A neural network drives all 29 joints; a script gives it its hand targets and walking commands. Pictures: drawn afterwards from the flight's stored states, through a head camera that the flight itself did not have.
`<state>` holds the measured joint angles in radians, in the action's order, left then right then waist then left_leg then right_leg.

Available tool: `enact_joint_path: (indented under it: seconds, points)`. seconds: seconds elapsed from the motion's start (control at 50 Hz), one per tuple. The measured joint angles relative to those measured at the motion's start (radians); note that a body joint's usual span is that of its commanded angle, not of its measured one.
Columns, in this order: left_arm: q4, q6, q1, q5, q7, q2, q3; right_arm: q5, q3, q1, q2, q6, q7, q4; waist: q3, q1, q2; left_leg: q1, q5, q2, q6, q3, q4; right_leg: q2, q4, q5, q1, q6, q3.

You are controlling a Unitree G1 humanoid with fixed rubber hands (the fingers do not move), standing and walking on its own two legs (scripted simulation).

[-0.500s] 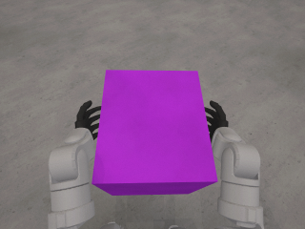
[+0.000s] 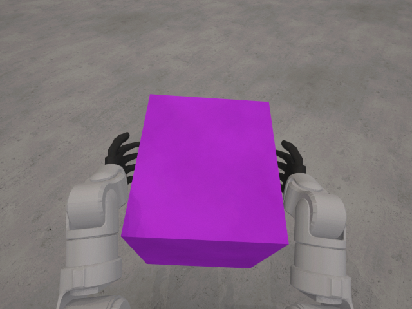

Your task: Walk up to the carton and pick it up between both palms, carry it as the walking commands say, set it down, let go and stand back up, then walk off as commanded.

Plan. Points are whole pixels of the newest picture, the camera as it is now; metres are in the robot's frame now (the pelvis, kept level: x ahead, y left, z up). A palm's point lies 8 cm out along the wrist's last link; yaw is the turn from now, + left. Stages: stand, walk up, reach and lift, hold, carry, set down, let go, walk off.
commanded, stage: carry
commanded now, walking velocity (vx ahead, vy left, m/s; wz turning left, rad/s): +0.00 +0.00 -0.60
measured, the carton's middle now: (203, 188) +0.35 +0.01 +0.05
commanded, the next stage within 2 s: none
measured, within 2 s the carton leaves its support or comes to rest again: neither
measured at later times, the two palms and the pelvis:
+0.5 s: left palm (158, 197) +0.29 +0.09 +0.11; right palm (356, 249) +0.20 -0.21 +0.11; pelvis -0.06 +0.01 +0.01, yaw -17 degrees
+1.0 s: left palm (247, 241) +0.21 -0.05 +0.11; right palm out of the picture +0.04 -0.32 +0.11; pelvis -0.14 +0.00 +0.01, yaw -33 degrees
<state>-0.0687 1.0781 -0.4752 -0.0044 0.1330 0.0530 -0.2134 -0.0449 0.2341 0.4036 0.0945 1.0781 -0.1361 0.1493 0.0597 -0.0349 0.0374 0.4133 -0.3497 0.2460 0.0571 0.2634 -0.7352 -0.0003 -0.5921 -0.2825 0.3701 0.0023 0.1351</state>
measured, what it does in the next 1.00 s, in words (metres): walks backwards, turning right: left foot, then right foot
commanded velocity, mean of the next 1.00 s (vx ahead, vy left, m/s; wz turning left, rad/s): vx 0.00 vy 0.00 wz -0.60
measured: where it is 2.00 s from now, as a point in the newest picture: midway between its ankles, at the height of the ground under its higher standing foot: outside the picture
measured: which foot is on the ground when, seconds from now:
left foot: up 0.00-0.32, down 0.34-0.66, up 0.68-1.00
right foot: down 0.00-0.34, up 0.36-0.64, down 0.66-1.00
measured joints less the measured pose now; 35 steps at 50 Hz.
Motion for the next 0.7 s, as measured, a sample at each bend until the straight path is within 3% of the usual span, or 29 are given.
enact_joint_path:
  seconds: [0.06, 0.16, 0.26, 0.32, 0.36, 0.42, 0.48, 0.58, 0.64, 0.66, 0.7]
  points:
    - [0.013, -0.004, 0.007, 0.034, 0.001, 0.037, -0.003, 0.029, -0.002, 0.002, -0.038, 0.015, 0.000, -0.020, -0.014, 0.028, -0.007, 0.077, -0.203, -0.054, 0.049, -0.088, -0.185, -0.001, -0.045, -0.015, 0.040, 0.039, -0.032]
    - [-0.052, -0.017, 0.039, 0.054, 0.000, 0.079, -0.036, 0.053, 0.006, 0.013, -0.034, -0.001, 0.000, -0.014, -0.053, 0.070, -0.024, 0.145, -0.177, -0.127, 0.051, -0.145, -0.309, -0.007, -0.038, 0.020, 0.071, 0.045, -0.090]
    - [-0.107, -0.024, 0.063, 0.048, 0.000, 0.084, -0.044, 0.059, 0.004, 0.009, -0.017, -0.020, 0.000, 0.009, -0.051, 0.067, -0.052, 0.105, -0.134, -0.185, 0.025, -0.160, -0.172, -0.023, -0.031, 0.056, 0.108, 0.040, -0.142]
    - [-0.126, -0.018, 0.078, 0.041, 0.000, 0.074, -0.040, 0.055, 0.000, 0.002, -0.004, -0.022, 0.000, 0.017, -0.036, 0.056, -0.069, 0.011, -0.067, -0.214, 0.006, -0.149, 0.031, -0.037, -0.036, 0.072, 0.130, 0.030, -0.170]
    - [-0.129, -0.011, 0.088, 0.029, -0.001, 0.055, -0.034, 0.044, -0.003, -0.011, 0.014, -0.029, 0.000, 0.017, -0.029, 0.051, -0.093, -0.021, 0.054, -0.219, -0.053, -0.123, 0.107, -0.037, -0.084, 0.044, 0.153, 0.020, -0.179]
    - [-0.120, 0.004, 0.112, 0.008, -0.005, 0.030, -0.025, 0.017, -0.010, -0.045, 0.044, -0.028, 0.000, 0.017, -0.028, 0.023, -0.086, -0.035, 0.034, -0.181, -0.086, -0.090, 0.092, -0.023, -0.350, -0.162, 0.214, -0.011, -0.107]
    - [-0.099, 0.004, 0.112, 0.001, -0.005, 0.023, -0.008, 0.008, -0.001, -0.071, 0.053, -0.023, 0.000, 0.035, -0.026, -0.003, -0.069, -0.057, 0.040, -0.140, -0.074, -0.062, 0.118, 0.007, -0.455, -0.184, 0.211, -0.029, -0.065]
    - [-0.076, 0.010, 0.059, -0.009, -0.005, 0.001, 0.004, -0.004, 0.000, -0.045, 0.042, -0.008, 0.000, 0.051, -0.021, -0.010, -0.038, -0.050, 0.056, -0.069, -0.052, -0.013, 0.118, 0.034, -0.263, -0.195, 0.106, -0.038, -0.021]
    - [-0.048, 0.015, 0.027, -0.010, -0.004, -0.008, 0.005, -0.010, -0.003, -0.024, 0.027, 0.004, 0.000, 0.040, -0.011, -0.005, -0.022, -0.033, 0.044, -0.023, -0.028, 0.017, 0.075, 0.027, -0.052, -0.090, 0.008, -0.033, 0.010]
    - [-0.036, 0.014, 0.018, -0.006, -0.004, -0.005, 0.004, -0.008, -0.003, -0.017, 0.016, 0.008, 0.000, 0.033, -0.008, -0.003, -0.013, -0.023, 0.032, -0.004, -0.018, 0.023, 0.047, 0.019, 0.006, -0.003, -0.013, -0.015, 0.016]
    - [-0.006, 0.011, 0.010, 0.015, -0.003, 0.020, 0.000, 0.009, -0.007, -0.013, -0.018, 0.020, 0.003, 0.011, -0.008, 0.009, -0.001, 0.018, -0.086, -0.010, 0.027, -0.029, -0.049, 0.002, -0.023, 0.018, 0.016, 0.030, 0.004]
